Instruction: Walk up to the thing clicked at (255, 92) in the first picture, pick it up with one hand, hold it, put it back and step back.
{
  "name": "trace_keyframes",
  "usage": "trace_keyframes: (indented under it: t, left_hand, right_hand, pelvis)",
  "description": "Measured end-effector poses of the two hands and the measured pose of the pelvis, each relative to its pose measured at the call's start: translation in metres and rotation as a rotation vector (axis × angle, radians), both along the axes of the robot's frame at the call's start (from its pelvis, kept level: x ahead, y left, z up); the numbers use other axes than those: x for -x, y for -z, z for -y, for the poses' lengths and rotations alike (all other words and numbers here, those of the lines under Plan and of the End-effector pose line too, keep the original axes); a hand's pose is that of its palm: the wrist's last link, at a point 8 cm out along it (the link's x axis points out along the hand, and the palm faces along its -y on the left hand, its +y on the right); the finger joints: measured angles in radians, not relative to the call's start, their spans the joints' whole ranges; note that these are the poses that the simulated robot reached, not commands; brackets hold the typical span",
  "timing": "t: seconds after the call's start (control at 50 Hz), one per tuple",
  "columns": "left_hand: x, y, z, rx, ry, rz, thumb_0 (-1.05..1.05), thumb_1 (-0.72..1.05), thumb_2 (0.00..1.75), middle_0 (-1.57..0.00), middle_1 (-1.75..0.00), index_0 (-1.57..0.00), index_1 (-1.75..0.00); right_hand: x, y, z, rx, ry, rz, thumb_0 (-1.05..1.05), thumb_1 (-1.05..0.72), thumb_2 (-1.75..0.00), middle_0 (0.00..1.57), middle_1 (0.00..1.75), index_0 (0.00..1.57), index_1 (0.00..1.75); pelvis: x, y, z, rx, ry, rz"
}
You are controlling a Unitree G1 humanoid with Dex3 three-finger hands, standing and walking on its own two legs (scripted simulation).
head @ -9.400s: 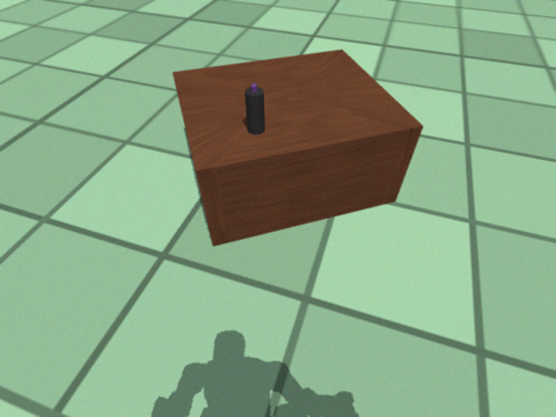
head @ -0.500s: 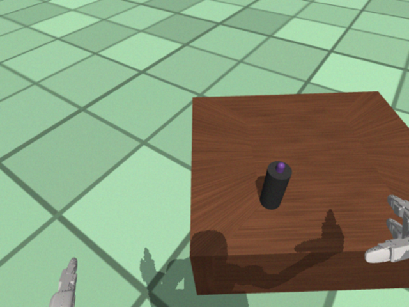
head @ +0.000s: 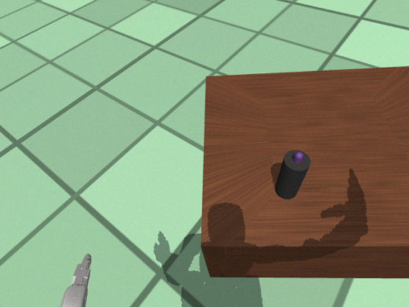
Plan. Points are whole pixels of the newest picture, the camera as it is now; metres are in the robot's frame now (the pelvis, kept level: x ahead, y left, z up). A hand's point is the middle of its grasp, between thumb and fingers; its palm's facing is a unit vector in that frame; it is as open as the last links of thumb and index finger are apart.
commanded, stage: go down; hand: right
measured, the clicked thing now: (292, 173) +0.52 -0.20 -0.18
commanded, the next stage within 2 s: approach in 0.54 s
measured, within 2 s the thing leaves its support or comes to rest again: neither
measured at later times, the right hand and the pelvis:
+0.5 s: hand out of the picture +0.39 -0.38 +0.07, palm faces +0.17 +0.98 -0.05, open 17.4 cm; pelvis +0.01 -0.01 +0.00, yaw +1 degrees
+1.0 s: hand (398, 168) +0.42 -0.35 +0.01, palm faces +0.13 +0.99 +0.05, open 17.7 cm; pelvis -0.03 -0.02 -0.04, yaw +1 degrees
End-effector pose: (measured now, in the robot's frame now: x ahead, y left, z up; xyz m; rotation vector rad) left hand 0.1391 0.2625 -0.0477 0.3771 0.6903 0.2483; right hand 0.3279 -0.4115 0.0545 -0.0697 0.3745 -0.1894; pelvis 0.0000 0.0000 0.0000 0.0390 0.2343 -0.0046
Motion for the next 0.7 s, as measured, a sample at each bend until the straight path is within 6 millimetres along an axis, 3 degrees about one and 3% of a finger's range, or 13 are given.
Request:
trace_keyframes:
  t: [0.16, 0.32, 0.52, 0.7]
  left_hand:
    - [-0.005, -0.005, 0.004, 0.003, -0.007, 0.007, -0.01, -0.52, 0.05, -0.06, -0.05, -0.05, -0.05]
    - [-0.001, -0.005, 0.009, 0.015, -0.009, -0.026, -0.01, -0.52, 0.05, -0.06, -0.05, -0.05, -0.05]
    - [-0.004, -0.007, 0.020, 0.022, 0.009, -0.013, -0.01, -0.52, 0.06, -0.06, -0.05, -0.05, -0.05]
    - [0.008, -0.011, 0.021, 0.014, 0.017, 0.003, -0.01, -0.52, 0.05, -0.06, -0.05, -0.05, -0.05]
  right_hand:
    - [-0.019, -0.006, 0.003, -0.024, -0.014, 0.033, -0.01, 0.48, -0.02, 0.07, 0.04, 0.06, 0.04]
    - [-0.022, -0.006, 0.009, -0.026, -0.004, 0.049, -0.01, 0.49, -0.02, 0.07, 0.04, 0.06, 0.04]
    - [-0.028, -0.021, 0.016, -0.027, -0.010, 0.123, -0.01, 0.53, -0.02, 0.07, 0.04, 0.06, 0.05]
    - [-0.035, -0.028, 0.018, -0.037, -0.016, 0.145, -0.01, 0.56, -0.03, 0.06, 0.05, 0.05, 0.05]
  pelvis:
    - [-0.006, -0.001, 0.005, -0.005, -0.006, -0.010]
    - [-0.009, -0.003, 0.010, -0.011, -0.011, -0.014]
    - [-0.004, -0.002, 0.013, -0.019, -0.007, -0.012]
    - [0.005, -0.001, 0.015, -0.022, -0.007, -0.017]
